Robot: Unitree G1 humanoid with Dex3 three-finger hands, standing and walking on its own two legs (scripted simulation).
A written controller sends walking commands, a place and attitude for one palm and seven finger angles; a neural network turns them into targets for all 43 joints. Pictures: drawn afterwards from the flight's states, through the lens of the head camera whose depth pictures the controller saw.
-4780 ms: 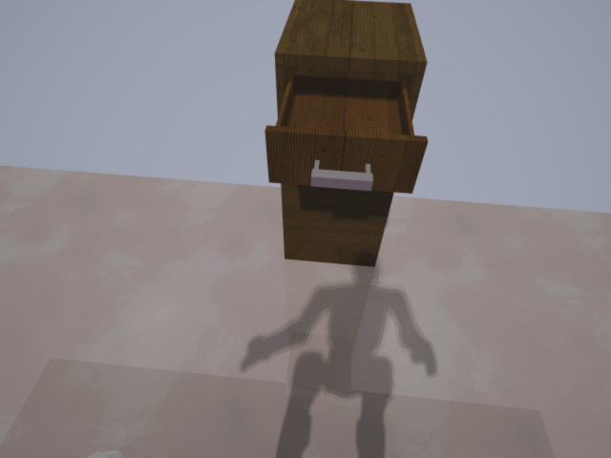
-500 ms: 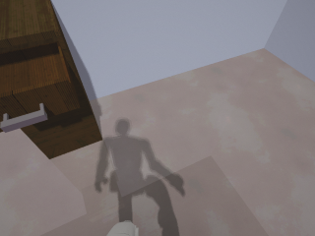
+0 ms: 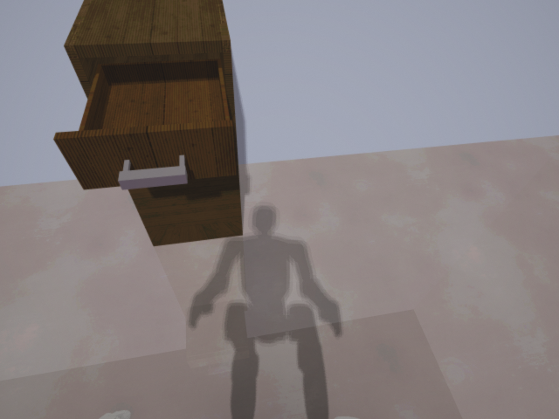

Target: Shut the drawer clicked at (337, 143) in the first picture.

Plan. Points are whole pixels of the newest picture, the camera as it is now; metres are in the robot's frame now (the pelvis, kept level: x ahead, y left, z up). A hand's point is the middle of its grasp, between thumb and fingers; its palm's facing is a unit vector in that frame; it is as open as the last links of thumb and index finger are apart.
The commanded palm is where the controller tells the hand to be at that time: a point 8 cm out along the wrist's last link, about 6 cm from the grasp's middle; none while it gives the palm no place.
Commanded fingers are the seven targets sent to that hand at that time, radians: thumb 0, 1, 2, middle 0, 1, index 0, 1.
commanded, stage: turn to face it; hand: left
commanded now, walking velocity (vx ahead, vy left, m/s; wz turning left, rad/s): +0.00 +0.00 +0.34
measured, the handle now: (154, 169) +0.56 +0.29 -0.02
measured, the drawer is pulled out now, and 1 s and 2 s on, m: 0.29 0.29 0.29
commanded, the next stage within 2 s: take the last steps up to it in 0.24 s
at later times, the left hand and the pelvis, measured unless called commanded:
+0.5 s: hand out of the picture -0.04 +0.15 -0.17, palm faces +0.28 -0.94 -0.20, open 7.4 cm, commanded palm none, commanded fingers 0.00 0.90 0.90 -0.20 -0.30 -0.20 -0.30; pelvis -0.02 -0.03 +0.00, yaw +12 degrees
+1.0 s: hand out of the picture +0.06 +0.23 -0.18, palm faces +0.20 -0.97 -0.14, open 7.4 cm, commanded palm none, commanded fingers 0.00 0.90 0.90 -0.20 -0.30 -0.20 -0.30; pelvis +0.05 +0.04 +0.00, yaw +10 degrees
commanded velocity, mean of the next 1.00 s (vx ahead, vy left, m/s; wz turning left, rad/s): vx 0.20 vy -0.04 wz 0.07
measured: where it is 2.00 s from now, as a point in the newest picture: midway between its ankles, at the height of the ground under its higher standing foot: (270, 396)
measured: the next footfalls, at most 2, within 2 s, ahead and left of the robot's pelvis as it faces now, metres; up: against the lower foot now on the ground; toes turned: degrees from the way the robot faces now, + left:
right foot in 0.16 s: +0.02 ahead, -0.15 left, +0.00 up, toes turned +4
left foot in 0.60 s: -0.01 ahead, +0.11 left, +0.00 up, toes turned +17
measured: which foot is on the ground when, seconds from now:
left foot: down 0.00-0.16, up 0.18-0.58, down 0.60-1.00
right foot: up 0.00-0.14, down 0.16-0.60, up 0.62-1.00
